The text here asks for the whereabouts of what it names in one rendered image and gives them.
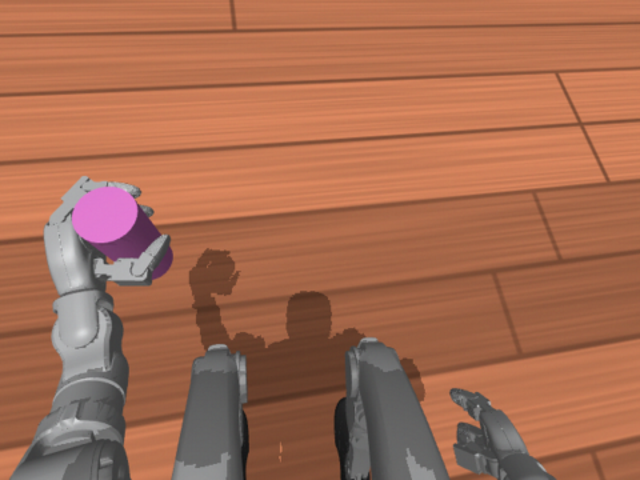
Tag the can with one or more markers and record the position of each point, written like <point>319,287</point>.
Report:
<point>111,220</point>

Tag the right robot arm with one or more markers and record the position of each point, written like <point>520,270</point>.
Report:
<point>522,467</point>

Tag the left robot arm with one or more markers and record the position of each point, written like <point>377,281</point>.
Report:
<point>83,436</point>

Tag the left robot hand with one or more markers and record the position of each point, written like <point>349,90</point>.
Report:
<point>75,264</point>

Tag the right robot foot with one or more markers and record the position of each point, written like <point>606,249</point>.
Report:
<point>342,439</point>

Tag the right robot hand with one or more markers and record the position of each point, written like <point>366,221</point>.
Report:
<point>481,450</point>

